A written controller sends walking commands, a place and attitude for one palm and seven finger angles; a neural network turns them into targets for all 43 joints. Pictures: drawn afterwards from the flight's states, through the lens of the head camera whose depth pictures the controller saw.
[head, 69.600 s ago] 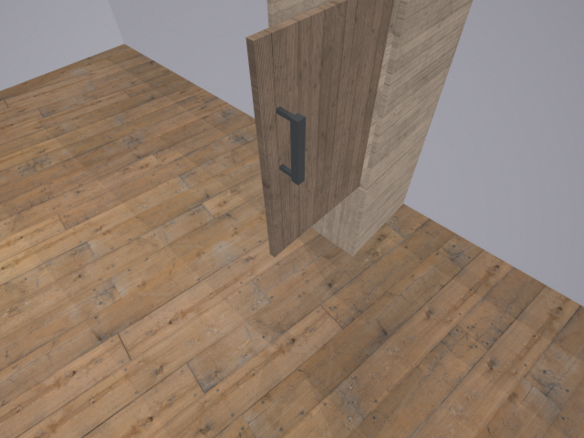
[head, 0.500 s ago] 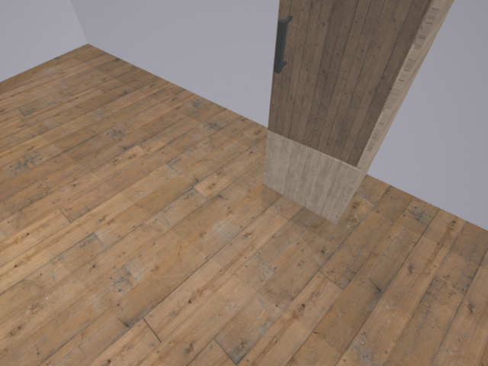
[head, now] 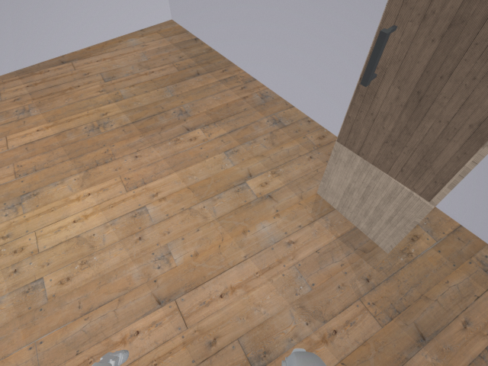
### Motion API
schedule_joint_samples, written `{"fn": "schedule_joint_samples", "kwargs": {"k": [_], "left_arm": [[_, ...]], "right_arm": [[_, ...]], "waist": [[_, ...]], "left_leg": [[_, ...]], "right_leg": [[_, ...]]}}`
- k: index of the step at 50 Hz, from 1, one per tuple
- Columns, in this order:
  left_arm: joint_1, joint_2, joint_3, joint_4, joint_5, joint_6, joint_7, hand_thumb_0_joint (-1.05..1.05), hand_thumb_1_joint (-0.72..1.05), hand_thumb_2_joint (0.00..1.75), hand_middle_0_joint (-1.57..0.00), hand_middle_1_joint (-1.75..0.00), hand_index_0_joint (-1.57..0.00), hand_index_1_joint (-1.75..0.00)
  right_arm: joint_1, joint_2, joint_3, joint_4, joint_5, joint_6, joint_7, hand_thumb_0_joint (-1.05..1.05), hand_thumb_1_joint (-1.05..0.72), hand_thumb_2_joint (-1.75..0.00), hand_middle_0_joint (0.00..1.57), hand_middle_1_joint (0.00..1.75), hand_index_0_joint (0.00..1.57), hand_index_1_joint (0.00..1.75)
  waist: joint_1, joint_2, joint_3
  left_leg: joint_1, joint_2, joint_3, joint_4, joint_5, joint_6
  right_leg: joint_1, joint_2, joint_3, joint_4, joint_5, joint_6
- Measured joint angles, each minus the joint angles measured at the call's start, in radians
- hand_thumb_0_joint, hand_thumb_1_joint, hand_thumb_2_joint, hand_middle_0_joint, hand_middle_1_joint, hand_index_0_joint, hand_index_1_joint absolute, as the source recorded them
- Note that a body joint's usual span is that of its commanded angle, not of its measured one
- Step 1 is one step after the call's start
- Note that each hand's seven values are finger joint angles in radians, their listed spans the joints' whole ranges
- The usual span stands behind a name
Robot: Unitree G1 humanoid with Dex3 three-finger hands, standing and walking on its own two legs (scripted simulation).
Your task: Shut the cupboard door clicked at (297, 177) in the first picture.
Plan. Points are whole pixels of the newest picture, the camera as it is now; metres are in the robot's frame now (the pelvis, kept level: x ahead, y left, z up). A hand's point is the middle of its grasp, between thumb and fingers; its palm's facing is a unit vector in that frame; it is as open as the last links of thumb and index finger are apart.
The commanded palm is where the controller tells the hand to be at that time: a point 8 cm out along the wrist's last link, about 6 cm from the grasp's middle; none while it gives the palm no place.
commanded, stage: walk to a spot facing it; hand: left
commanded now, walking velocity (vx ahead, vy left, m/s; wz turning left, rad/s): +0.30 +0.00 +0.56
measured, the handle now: (378, 56) +0.87 -0.37 +0.03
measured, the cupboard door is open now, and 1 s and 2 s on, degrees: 3 3 3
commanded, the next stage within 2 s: turn to face it in 0.42 s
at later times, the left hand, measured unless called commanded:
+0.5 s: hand out of the picture +0.04 +0.14 -0.18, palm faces +0.38 -0.89 -0.24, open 7.3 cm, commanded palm none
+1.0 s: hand (143, 303) +0.26 +0.22 -0.18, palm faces +0.22 -0.95 -0.20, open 7.4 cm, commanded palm none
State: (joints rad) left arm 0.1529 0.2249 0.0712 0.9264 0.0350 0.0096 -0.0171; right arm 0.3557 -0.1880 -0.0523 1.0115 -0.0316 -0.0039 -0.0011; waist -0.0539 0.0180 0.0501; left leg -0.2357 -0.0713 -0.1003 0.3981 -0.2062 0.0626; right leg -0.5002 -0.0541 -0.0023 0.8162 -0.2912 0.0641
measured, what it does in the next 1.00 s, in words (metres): walks ahead: right foot, then left foot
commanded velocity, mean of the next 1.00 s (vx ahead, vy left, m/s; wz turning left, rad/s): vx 0.05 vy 0.00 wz -0.01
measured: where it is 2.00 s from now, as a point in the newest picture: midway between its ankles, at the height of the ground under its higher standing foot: (224, 343)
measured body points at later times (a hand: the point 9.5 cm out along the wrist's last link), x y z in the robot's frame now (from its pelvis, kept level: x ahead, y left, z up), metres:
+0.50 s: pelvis +0.15 -0.02 -0.01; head +0.21 +0.00 +0.43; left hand +0.03 +0.19 -0.16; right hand +0.37 -0.20 -0.15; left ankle +0.21 +0.10 -0.72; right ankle +0.08 -0.15 -0.75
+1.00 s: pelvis +0.24 +0.02 -0.02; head +0.28 +0.03 +0.43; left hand +0.25 +0.27 -0.17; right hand +0.36 -0.20 -0.17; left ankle +0.21 +0.09 -0.75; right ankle +0.26 -0.09 -0.74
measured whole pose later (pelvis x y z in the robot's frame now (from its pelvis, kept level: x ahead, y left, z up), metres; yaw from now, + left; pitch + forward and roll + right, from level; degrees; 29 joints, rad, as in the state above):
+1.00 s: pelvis +0.24 +0.02 -0.02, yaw +10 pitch +0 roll -1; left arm 0.21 0.17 0.07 0.94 0.03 0.05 -0.01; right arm 0.16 -0.20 -0.05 0.96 -0.03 0.02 -0.02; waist 0.01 0.02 0.09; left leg -0.24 0.09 0.29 0.61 -0.37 0.05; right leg -0.31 -0.02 -0.08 0.64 -0.27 0.02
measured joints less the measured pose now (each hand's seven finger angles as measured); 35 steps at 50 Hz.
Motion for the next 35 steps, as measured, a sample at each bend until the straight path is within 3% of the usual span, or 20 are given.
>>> {"fn": "schedule_joint_samples", "kwargs": {"k": [5,8,10,13,16,20,25,27,28,29,31,33,35], "left_arm": [[-0.013,-0.007,-0.01,-0.032,-0.001,-0.027,-0.003,0.01,0.91,0.9,-0.19,-0.29,-0.2,-0.3],[-0.006,-0.029,-0.015,-0.037,0.001,-0.051,0.013,0.01,0.91,0.9,-0.2,-0.29,-0.2,-0.3],[0.022,-0.048,-0.017,-0.03,-0.002,-0.056,0.021,0.01,0.91,0.9,-0.2,-0.29,-0.2,-0.3],[0.07,-0.07,-0.022,-0.002,-0.005,-0.065,0.029,0.01,0.91,0.9,-0.2,-0.29,-0.2,-0.3],[0.114,-0.078,-0.023,0.024,-0.006,-0.071,0.041,0.01,0.92,0.9,-0.2,-0.29,-0.2,-0.3],[0.17,-0.073,-0.028,0.046,-0.005,-0.065,0.046,0.01,0.92,0.9,-0.2,-0.29,-0.2,-0.3],[0.229,-0.051,-0.026,0.057,-0.005,-0.044,0.044,0.01,0.91,0.9,-0.2,-0.29,-0.2,-0.3],[0.259,-0.04,-0.022,0.056,-0.009,-0.034,0.042,0.01,0.91,0.9,-0.2,-0.29,-0.2,-0.3],[0.272,-0.037,-0.022,0.054,-0.015,-0.026,0.04,0.01,0.91,0.9,-0.2,-0.29,-0.2,-0.3],[0.261,-0.026,-0.021,0.054,-0.018,-0.012,0.043,0.01,0.91,0.9,-0.2,-0.29,-0.2,-0.3],[0.233,-0.012,-0.016,0.053,-0.017,0.007,0.055,0.01,0.91,0.9,-0.2,-0.29,-0.2,-0.3],[0.199,-0.01,-0.016,0.057,-0.013,0.016,0.057,0.01,0.91,0.9,-0.2,-0.29,-0.2,-0.3],[0.167,-0.014,-0.02,0.058,-0.011,0.019,0.053,0.01,0.91,0.9,-0.19,-0.29,-0.2,-0.3]], "right_arm": [[0.015,-0.02,-0.011,0.006,0.004,0.009,0.003,0.01,-0.9,-0.89,0.2,0.3,0.2,0.3],[-0.009,-0.043,-0.023,0.014,0.003,0.022,0.007,0.01,-0.9,-0.89,0.2,0.3,0.2,0.29],[-0.036,-0.058,-0.031,0.01,-0.003,0.026,0.012,0.01,-0.9,-0.89,0.2,0.3,0.2,0.29],[-0.081,-0.072,-0.036,-0.014,-0.002,0.026,0.024,0.01,-0.91,-0.89,0.19,0.3,0.2,0.29],[-0.136,-0.073,-0.034,-0.044,0.002,0.035,0.03,0.01,-0.91,-0.89,0.19,0.3,0.19,0.29],[-0.219,-0.07,-0.022,-0.08,0.005,0.05,0.04,0.01,-0.91,-0.89,0.19,0.3,0.19,0.29],[-0.309,-0.06,-0.002,-0.132,0.005,0.046,0.047,0.01,-0.91,-0.89,0.19,0.3,0.19,0.29],[-0.321,-0.063,0.008,-0.159,0.002,0.032,0.048,0.01,-0.91,-0.89,0.19,0.3,0.19,0.29],[-0.32,-0.07,0.011,-0.174,-0.001,0.019,0.047,0.01,-0.91,-0.89,0.19,0.3,0.19,0.29],[-0.327,-0.066,0.013,-0.178,0.002,0.01,0.04,0.01,-0.91,-0.89,0.19,0.3,0.19,0.29],[-0.332,-0.055,0.028,-0.176,0.007,0.007,0.024,0.0,-0.91,-0.89,0.19,0.3,0.2,0.29],[-0.331,-0.04,0.039,-0.166,0.007,0.006,0.006,0.0,-0.91,-0.89,0.19,0.3,0.2,0.29],[-0.326,-0.021,0.05,-0.146,0.007,0.001,-0.007,0.0,-0.91,-0.89,0.19,0.3,0.2,0.29]], "waist": [[-0.001,0.007,-0.01],[0.011,0.025,-0.002],[0.012,0.031,-0.002],[0.009,0.028,0.002],[0.015,0.015,0.02],[0.038,-0.001,0.057],[0.078,-0.027,0.101],[0.087,-0.028,0.1],[0.088,-0.011,0.088],[0.093,-0.021,0.094],[0.118,-0.041,0.1],[0.125,-0.045,0.095],[0.123,-0.044,0.087]], "left_leg": [[0.0,-0.013,-0.051,0.103,-0.097,-0.028],[-0.124,-0.001,-0.005,0.455,-0.257,-0.036],[-0.215,0.027,0.047,0.654,-0.212,-0.046],[-0.309,0.074,0.092,0.764,-0.122,-0.066],[-0.362,0.105,0.12,0.738,-0.093,-0.081],[-0.37,0.118,0.163,0.586,-0.065,-0.081],[-0.281,0.076,0.227,0.34,-0.074,-0.054],[-0.2,0.059,0.245,0.222,0.027,-0.027],[-0.187,0.068,0.232,0.209,0.084,0.014],[-0.199,0.06,0.23,0.254,0.041,0.039],[-0.187,0.053,0.239,0.286,-0.049,0.05],[-0.154,0.05,0.243,0.251,-0.067,0.041],[-0.114,0.049,0.247,0.195,-0.046,0.031]], "right_leg": [[0.137,0.032,-0.004,-0.272,0.006,-0.014],[0.173,0.031,-0.044,-0.268,0.05,-0.073],[0.219,0.021,-0.074,-0.293,0.025,-0.082],[0.298,0.004,-0.119,-0.365,0.022,-0.08],[0.362,-0.013,-0.167,-0.408,0.009,-0.077],[0.426,-0.028,-0.228,-0.425,-0.027,-0.066],[0.458,-0.062,-0.285,-0.347,-0.118,-0.037],[0.423,-0.086,-0.295,-0.203,-0.17,-0.024],[0.364,-0.082,-0.275,-0.055,-0.205,-0.017],[0.3,-0.082,-0.216,0.095,-0.247,-0.017],[0.191,-0.064,-0.106,0.286,-0.272,-0.019],[0.12,-0.053,-0.05,0.325,-0.232,-0.019],[0.082,-0.049,-0.015,0.269,-0.184,-0.02]]}}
